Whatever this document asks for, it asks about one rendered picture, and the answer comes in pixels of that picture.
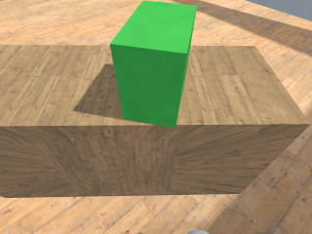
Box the pedestal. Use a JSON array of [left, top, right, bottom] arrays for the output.
[[0, 45, 311, 198]]

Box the carton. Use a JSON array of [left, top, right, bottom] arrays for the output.
[[109, 0, 197, 128]]

